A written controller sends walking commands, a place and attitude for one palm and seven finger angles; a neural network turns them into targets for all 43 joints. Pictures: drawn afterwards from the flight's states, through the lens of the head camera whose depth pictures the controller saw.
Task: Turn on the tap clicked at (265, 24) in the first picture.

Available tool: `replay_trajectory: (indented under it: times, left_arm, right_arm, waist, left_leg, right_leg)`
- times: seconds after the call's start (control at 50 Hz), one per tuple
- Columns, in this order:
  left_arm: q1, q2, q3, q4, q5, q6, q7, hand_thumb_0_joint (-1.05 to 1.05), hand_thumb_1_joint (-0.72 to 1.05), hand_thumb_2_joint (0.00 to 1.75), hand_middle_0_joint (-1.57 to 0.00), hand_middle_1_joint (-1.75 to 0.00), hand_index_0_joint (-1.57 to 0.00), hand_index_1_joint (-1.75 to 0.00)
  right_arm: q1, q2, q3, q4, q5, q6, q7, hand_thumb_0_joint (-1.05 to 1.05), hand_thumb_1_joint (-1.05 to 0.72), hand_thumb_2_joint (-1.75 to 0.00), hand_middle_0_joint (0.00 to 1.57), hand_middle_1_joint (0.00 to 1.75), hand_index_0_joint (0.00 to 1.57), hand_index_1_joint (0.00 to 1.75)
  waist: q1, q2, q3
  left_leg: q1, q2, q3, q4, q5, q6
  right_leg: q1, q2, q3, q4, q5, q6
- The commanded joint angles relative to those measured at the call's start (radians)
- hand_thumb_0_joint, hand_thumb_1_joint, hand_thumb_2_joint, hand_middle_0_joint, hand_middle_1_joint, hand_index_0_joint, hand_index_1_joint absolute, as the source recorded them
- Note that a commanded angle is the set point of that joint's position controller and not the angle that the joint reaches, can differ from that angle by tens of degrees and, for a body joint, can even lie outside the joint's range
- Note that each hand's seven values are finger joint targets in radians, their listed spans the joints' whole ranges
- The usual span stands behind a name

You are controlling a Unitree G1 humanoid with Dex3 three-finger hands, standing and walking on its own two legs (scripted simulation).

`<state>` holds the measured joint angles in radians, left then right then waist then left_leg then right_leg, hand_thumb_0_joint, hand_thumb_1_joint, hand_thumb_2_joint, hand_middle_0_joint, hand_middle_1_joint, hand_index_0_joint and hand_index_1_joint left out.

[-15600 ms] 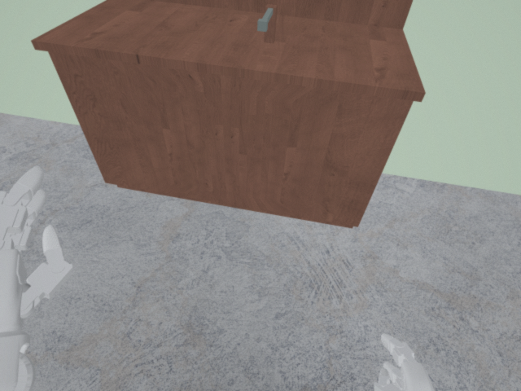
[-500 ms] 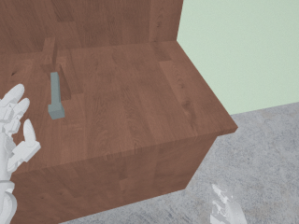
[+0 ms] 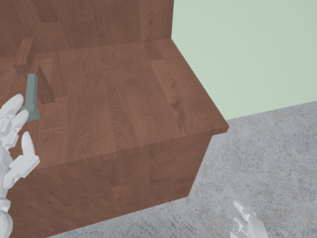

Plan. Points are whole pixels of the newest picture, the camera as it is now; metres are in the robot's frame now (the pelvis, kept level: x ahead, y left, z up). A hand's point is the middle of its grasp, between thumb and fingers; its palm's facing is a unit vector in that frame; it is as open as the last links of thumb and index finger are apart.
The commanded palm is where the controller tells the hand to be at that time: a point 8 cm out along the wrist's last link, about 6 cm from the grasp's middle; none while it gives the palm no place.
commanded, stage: come to a stop and stand still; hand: left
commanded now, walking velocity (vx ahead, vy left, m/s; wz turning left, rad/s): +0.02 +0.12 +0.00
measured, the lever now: (30, 112) +0.34 +0.33 +0.14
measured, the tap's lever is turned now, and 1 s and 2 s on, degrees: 5 5 5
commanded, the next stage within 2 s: none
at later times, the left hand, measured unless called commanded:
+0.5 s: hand (69, 203) +0.14 +0.15 +0.17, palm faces +0.39 -0.82 -0.42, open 7.4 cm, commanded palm +0.10 +0.19 +0.18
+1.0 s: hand out of the picture -0.01 +0.10 +0.16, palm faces +0.49 -0.71 -0.50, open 7.4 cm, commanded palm -0.09 +0.12 +0.18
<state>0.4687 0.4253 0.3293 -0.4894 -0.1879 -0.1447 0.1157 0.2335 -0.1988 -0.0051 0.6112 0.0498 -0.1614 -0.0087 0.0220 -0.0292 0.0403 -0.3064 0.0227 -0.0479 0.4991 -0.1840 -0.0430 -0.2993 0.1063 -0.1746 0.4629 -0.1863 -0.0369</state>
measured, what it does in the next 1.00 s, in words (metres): walks backwards: right foot, then left foot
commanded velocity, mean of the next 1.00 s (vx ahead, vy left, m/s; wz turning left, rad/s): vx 0.13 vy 0.14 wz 0.00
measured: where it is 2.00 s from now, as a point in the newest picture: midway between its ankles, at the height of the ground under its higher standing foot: outside the picture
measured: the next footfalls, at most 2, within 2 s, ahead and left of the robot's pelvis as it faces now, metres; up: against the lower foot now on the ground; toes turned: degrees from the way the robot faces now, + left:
right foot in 0.60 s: +0.02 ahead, -0.18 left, +0.00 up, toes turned +9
left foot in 0.98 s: -0.26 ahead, -0.04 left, +0.00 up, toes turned +19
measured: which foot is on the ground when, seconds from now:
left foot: down 0.00-0.58, up 0.60-0.96, down 0.98-1.00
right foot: down 0.00-0.48, up 0.50-0.58, down 0.60-1.00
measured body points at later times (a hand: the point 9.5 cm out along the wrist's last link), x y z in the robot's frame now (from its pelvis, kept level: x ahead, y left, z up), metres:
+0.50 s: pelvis -0.06 -0.09 -0.01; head -0.06 -0.13 +0.44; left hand +0.12 +0.20 +0.19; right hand +0.14 -0.30 -0.10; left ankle +0.02 +0.12 -0.72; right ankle +0.06 -0.01 -0.72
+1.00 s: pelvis -0.19 -0.19 -0.01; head -0.16 -0.22 +0.44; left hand -0.05 +0.13 +0.18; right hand +0.02 -0.41 -0.11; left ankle -0.30 -0.06 -0.73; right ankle -0.02 -0.19 -0.72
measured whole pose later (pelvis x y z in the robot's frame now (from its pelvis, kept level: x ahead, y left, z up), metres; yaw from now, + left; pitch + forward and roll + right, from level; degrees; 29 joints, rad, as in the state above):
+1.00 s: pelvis -0.19 -0.19 -0.01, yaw +12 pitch -1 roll +7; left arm 0.44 0.43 0.36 -0.37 -0.10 -0.13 0.10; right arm 0.23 -0.28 -0.04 0.62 0.04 -0.17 -0.05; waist -0.02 -0.02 0.06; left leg -0.03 -0.04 0.13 0.40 -0.35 0.05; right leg -0.53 0.00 -0.01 0.61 -0.16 -0.04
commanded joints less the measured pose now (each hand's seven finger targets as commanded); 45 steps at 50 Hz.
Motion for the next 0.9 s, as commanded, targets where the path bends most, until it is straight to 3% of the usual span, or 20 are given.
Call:
replay_trajectory:
  times: [0.0, 0.06, 0.12, 0.2, 0.28, 0.36, 0.4, 0.44, 0.46, 0.48, 0.5, 0.52, 0.54, 0.56, 0.58, 0.6, 0.62, 0.68, 0.76, 0.88]
  left_arm:
    - [-0.038, 0.161, 0.119, -0.183, 0.016, -0.061, 0.022, 0.0, 0.9, 0.9, -0.2, -0.3, -0.2, -0.3]
    - [-0.03, 0.173, 0.124, -0.143, 0.014, -0.054, 0.019, 0.0, 0.9, 0.9, -0.2, -0.3, -0.2, -0.3]
    - [-0.023, 0.172, 0.119, -0.109, 0.015, -0.05, 0.024, 0.0, 0.9, 0.9, -0.2, -0.3, -0.2, -0.3]
    - [-0.041, 0.169, 0.103, -0.124, 0.021, -0.043, 0.03, 0.0, 0.9, 0.9, -0.2, -0.3, -0.2, -0.3]
    - [-0.081, 0.183, 0.105, -0.169, 0.044, -0.036, 0.033, 0.0, 0.9, 0.9, -0.2, -0.3, -0.2, -0.3]
    - [-0.122, 0.185, 0.101, -0.129, 0.052, -0.033, 0.015, 0.0, 0.9, 0.9, -0.2, -0.3, -0.2, -0.3]
    - [-0.104, 0.17, 0.103, -0.082, 0.05, -0.031, 0.011, 0.0, 0.9, 0.9, -0.2, -0.3, -0.2, -0.3]
    - [-0.107, 0.148, 0.089, -0.078, 0.044, -0.016, 0.007, 0.0, 0.9, 0.9, -0.2, -0.3, -0.2, -0.3]
    - [-0.092, 0.146, 0.104, -0.08, 0.064, -0.012, 0.012, 0.0, 0.9, 0.9, -0.2, -0.3, -0.2, -0.3]
    - [-0.051, 0.152, 0.131, -0.037, 0.089, 0.012, 0.024, 0.0, 0.9, 0.9, -0.2, -0.3, -0.2, -0.3]
    - [-0.109, 0.221, 0.174, -0.061, 0.12, 0.019, 0.02, 0.0, 0.9, 0.9, -0.2, -0.3, -0.2, -0.3]
    - [-0.196, 0.232, 0.142, -0.128, 0.13, -0.016, -0.015, 0.0, 0.9, 0.9, -0.2, -0.3, -0.2, -0.3]
    - [-0.153, 0.188, 0.131, -0.114, 0.107, -0.055, -0.034, 0.0, 0.9, 0.9, -0.2, -0.3, -0.2, -0.3]
    - [-0.084, 0.202, 0.149, -0.035, 0.066, -0.069, -0.035, 0.0, 0.9, 0.9, -0.2, -0.3, -0.2, -0.3]
    - [-0.033, 0.262, 0.211, 0.027, 0.053, -0.078, -0.043, 0.0, 0.9, 0.9, -0.2, -0.3, -0.2, -0.3]
    - [-0.069, 0.323, 0.253, -0.083, 0.059, -0.083, -0.053, 0.0, 0.9, 0.9, -0.2, -0.3, -0.2, -0.3]
    - [-0.087, 0.307, 0.266, -0.114, 0.059, -0.064, -0.054, 0.0, 0.9, 0.9, -0.2, -0.3, -0.2, -0.3]
    - [-0.17, 0.266, 0.203, -0.293, 0.061, -0.103, -0.085, 0.0, 0.9, 0.9, -0.2, -0.3, -0.2, -0.3]
    - [-0.036, 0.201, 0.183, -0.102, 0.065, -0.083, -0.026, 0.0, 0.9, 0.9, -0.2, -0.3, -0.2, -0.3]
    - [-0.058, 0.15, 0.132, 0.028, 0.081, -0.039, -0.003, 0.0, 0.9, 0.9, -0.2, -0.3, -0.2, -0.3]
  right_arm:
    - [-0.099, -0.118, -0.044, -0.148, 0.009, -0.063, -0.009, 0.0, -0.9, -0.9, 0.2, 0.3, 0.2, 0.3]
    - [-0.105, -0.12, -0.048, -0.14, 0.017, -0.064, -0.014, 0.0, -0.9, -0.9, 0.2, 0.3, 0.2, 0.3]
    - [-0.122, -0.125, -0.045, -0.126, 0.017, -0.06, -0.016, 0.0, -0.9, -0.9, 0.2, 0.3, 0.2, 0.3]
    - [-0.133, -0.142, -0.048, -0.109, 0.006, -0.065, -0.011, 0.0, -0.9, -0.9, 0.2, 0.3, 0.2, 0.3]
    - [-0.154, -0.152, -0.046, -0.134, 0.0, -0.059, -0.01, 0.0, -0.9, -0.9, 0.2, 0.3, 0.2, 0.3]
    - [-0.113, -0.137, -0.051, -0.115, 0.011, -0.046, -0.018, 0.0, -0.9, -0.9, 0.2, 0.3, 0.2, 0.3]
    - [-0.1, -0.139, -0.055, -0.088, 0.014, -0.049, -0.013, 0.0, -0.9, -0.9, 0.2, 0.3, 0.2, 0.3]
    - [-0.115, -0.156, -0.064, -0.076, 0.008, -0.068, -0.002, 0.0, -0.9, -0.9, 0.2, 0.3, 0.2, 0.3]
    - [-0.156, -0.182, -0.062, -0.107, -0.005, -0.068, -0.001, 0.0, -0.9, -0.9, 0.2, 0.3, 0.2, 0.3]
    - [-0.229, -0.156, -0.053, -0.16, -0.031, -0.051, -0.005, 0.0, -0.9, -0.9, 0.2, 0.3, 0.2, 0.3]
    - [-0.255, -0.109, -0.05, -0.177, -0.064, -0.022, 0.004, 0.0, -0.9, -0.9, 0.2, 0.3, 0.2, 0.3]
    - [-0.2, -0.106, -0.056, -0.163, -0.046, 0.006, 0.015, 0.0, -0.9, -0.9, 0.2, 0.3, 0.2, 0.3]
    - [-0.079, -0.152, -0.076, -0.179, -0.016, 0.026, 0.019, 0.0, -0.9, -0.9, 0.2, 0.3, 0.2, 0.3]
    - [-0.03, -0.153, -0.088, -0.208, 0.0, 0.027, 0.01, 0.0, -0.9, -0.9, 0.2, 0.3, 0.2, 0.3]
    - [-0.027, -0.137, -0.088, -0.191, 0.012, 0.013, 0.008, 0.0, -0.9, -0.9, 0.2, 0.3, 0.2, 0.3]
    - [-0.109, -0.139, -0.075, -0.202, 0.009, 0.007, 0.005, 0.0, -0.9, -0.9, 0.2, 0.3, 0.2, 0.3]
    - [-0.111, -0.12, -0.062, -0.177, 0.008, -0.006, 0.003, 0.0, -0.9, -0.9, 0.2, 0.3, 0.2, 0.3]
    - [-0.129, -0.151, -0.083, -0.183, 0.028, 0.003, 0.006, 0.0, -0.9, -0.9, 0.2, 0.3, 0.2, 0.3]
    - [-0.072, -0.134, -0.069, -0.119, 0.008, -0.013, -0.035, 0.0, -0.9, -0.9, 0.2, 0.3, 0.2, 0.3]
    - [-0.079, -0.147, -0.054, -0.11, -0.006, -0.056, -0.049, 0.0, -0.9, -0.9, 0.2, 0.3, 0.2, 0.3]
  waist:
    - [0.012, 0.124, -0.16]
    - [0.009, -0.023, -0.121]
    - [0.011, -0.018, -0.095]
    - [0.007, 0.096, -0.105]
    - [0.018, 0.174, -0.136]
    - [0.005, -0.162, -0.059]
    - [-0.012, -0.125, -0.057]
    - [-0.046, 0.101, -0.045]
    - [-0.043, 0.445, -0.059]
    - [-0.016, 0.697, -0.059]
    - [0.044, 0.564, -0.08]
    - [0.054, 0.26, -0.094]
    - [0.059, -0.143, -0.056]
    - [0.04, -0.56, 0.03]
    - [0.015, -0.571, 0.052]
    - [0.018, -0.546, 0.058]
    - [-0.019, -0.319, -0.011]
    - [-0.048, 0.035, 0.038]
    - [-0.036, -0.042, -0.133]
    - [-0.008, -0.173, -0.155]
  left_leg:
    - [0.039, 0.044, -0.047, -0.045, -0.055, 0.07]
    - [0.061, -0.005, -0.004, 0.01, -0.056, 0.058]
    - [0.08, -0.018, 0.011, -0.008, -0.055, 0.061]
    - [0.141, 0.005, 0.005, -0.081, -0.068, 0.078]
    - [0.022, 0.067, -0.077, -0.08, -0.126, 0.102]
    - [0.067, -0.046, 0.053, 0.123, -0.137, 0.054]
    - [0.169, -0.072, 0.122, 0.057, -0.147, 0.056]
    - [0.256, 0.054, 0.055, -0.121, -0.264, 0.155]
    - [0.006, 0.272, -0.222, -0.256, -0.429, 0.286]
    - [-0.337, 0.48, -0.427, -0.289, -0.336, 0.379]
    - [-0.413, 0.415, -0.269, -0.122, -0.044, 0.293]
    - [-0.344, 0.252, -0.036, 0.01, 0.028, 0.16]
    - [-0.292, 0.099, 0.077, 0.299, -0.184, 0.066]
    - [-0.297, -0.044, 0.074, 0.705, -0.317, 0.04]
    - [-0.236, -0.065, -0.026, 0.859, -0.149, 0.05]
    - [-0.256, -0.073, -0.017, 0.954, -0.134, 0.029]
    - [-0.268, -0.028, -0.031, 0.906, -0.124, 0.017]
    - [-0.262, 0.007, -0.065, 0.838, -0.061, 0.02]
    - [-0.069, -0.047, 0.04, 0.484, -0.166, 0.045]
    - [0.125, -0.069, 0.175, -0.082, -0.26, 0.125]
  right_leg:
    - [0.107, -0.244, 0.22, -0.164, -0.029, 0.126]
    - [0.093, -0.283, 0.247, -0.259, -0.011, 0.158]
    - [0.1, -0.291, 0.245, -0.292, 0.013, 0.192]
    - [0.111, -0.244, 0.197, -0.221, 0.052, 0.242]
    - [0.169, -0.259, 0.258, -0.081, -0.023, 0.178]
    - [0.052, -0.337, 0.316, -0.353, -0.13, 0.209]
    - [0.008, -0.279, 0.238, -0.366, -0.033, 0.325]
    - [-0.092, -0.16, 0.15, -0.009, -0.067, 0.407]
    - [0.003, -0.091, 0.218, 0.501, -0.167, 0.355]
    - [0.111, -0.141, 0.44, 1.114, -0.368, 0.204]
    - [0.087, -0.258, 0.573, 1.237, -0.482, -0.118]
    - [0.093, -0.288, 0.508, 0.751, -0.482, -0.317]
    - [0.047, -0.299, 0.425, 0.157, -0.341, -0.185]
    - [-0.143, -0.307, 0.534, -0.173, -0.263, -0.048]
    - [-0.288, -0.309, 0.542, -0.307, -0.328, 0.063]
    - [-0.328, -0.376, 0.623, -0.371, -0.356, 0.018]
    - [-0.269, -0.378, 0.612, -0.302, -0.4, -0.05]
    - [-0.234, -0.416, 0.69, -0.263, -0.382, -0.071]
    - [-0.084, -0.356, 0.541, -0.229, -0.467, -0.01]
    - [0.087, -0.302, 0.424, -0.139, -0.263, 0.031]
